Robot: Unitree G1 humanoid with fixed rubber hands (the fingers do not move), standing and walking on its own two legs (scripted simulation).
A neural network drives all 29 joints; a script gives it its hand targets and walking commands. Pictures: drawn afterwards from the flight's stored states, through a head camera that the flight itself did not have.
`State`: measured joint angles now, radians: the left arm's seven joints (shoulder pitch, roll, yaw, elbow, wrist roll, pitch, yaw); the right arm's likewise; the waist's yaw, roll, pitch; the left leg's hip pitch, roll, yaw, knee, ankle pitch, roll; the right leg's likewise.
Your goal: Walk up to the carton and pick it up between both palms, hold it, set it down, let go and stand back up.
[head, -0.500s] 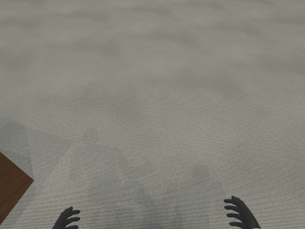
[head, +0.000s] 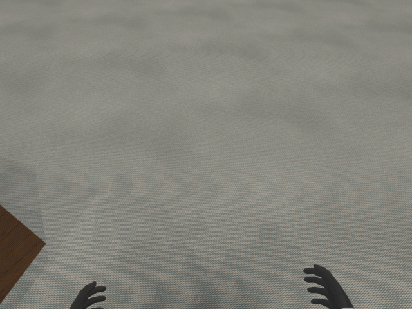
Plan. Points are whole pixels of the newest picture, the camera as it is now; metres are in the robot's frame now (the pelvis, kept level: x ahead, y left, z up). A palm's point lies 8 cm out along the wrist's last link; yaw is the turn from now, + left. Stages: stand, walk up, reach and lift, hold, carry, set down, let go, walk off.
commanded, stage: stand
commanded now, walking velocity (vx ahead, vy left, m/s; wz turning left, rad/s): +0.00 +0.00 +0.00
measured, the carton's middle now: out of the picture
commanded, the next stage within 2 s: walk up in 0.44 s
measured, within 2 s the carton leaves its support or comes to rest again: neither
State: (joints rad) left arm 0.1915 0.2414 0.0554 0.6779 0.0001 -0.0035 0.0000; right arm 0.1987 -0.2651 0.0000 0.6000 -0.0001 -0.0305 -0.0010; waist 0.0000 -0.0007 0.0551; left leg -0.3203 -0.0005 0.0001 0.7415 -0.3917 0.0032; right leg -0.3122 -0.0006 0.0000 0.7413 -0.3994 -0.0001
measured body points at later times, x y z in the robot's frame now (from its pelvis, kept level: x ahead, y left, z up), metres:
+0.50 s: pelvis +0.00 +0.00 +0.00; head +0.01 +0.00 +0.45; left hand +0.13 +0.26 -0.10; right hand +0.16 -0.25 -0.08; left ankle +0.00 +0.12 -0.71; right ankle +0.00 -0.12 -0.71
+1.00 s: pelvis -0.04 +0.07 -0.01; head -0.02 +0.09 +0.44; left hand +0.00 +0.42 -0.10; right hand +0.17 -0.18 -0.08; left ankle +0.01 +0.15 -0.71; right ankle -0.01 -0.08 -0.67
